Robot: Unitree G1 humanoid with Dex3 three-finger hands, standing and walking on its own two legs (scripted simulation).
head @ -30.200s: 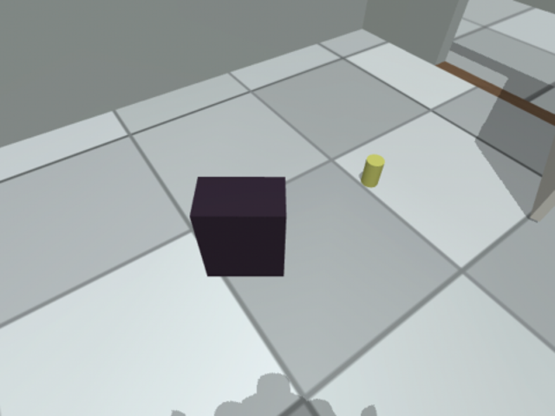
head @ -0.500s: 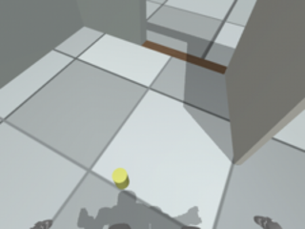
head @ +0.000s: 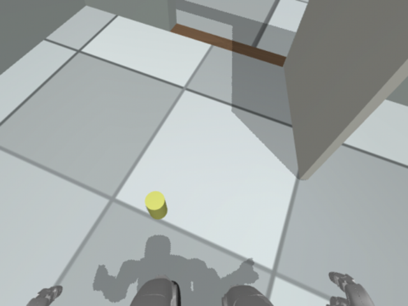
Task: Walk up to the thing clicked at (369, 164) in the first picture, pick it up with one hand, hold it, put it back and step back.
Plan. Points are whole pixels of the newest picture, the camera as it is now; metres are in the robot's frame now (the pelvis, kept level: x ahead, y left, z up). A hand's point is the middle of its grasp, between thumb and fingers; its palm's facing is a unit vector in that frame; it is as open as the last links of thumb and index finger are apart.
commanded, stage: step back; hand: left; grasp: from the side
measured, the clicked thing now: (156, 205) +0.51 +0.17 -0.68
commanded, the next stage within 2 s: none
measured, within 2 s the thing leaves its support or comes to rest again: neither
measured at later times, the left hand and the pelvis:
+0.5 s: hand out of the picture -0.01 +0.27 -0.14, palm faces +0.06 -0.93 -0.37, open 7.4 cm; pelvis -0.13 +0.00 +0.01, yaw +3 degrees
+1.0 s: hand out of the picture -0.19 +0.23 -0.13, palm faces +0.03 -0.90 -0.43, open 7.4 cm; pelvis -0.29 -0.04 +0.00, yaw +3 degrees
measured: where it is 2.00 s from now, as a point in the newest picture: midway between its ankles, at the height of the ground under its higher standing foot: outside the picture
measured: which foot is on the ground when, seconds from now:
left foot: down 0.00-0.06, up 0.08-0.32, down 0.34-0.76, up 0.78-1.00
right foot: up 0.00-0.02, down 0.04-0.36, up 0.38-0.70, down 0.72-1.00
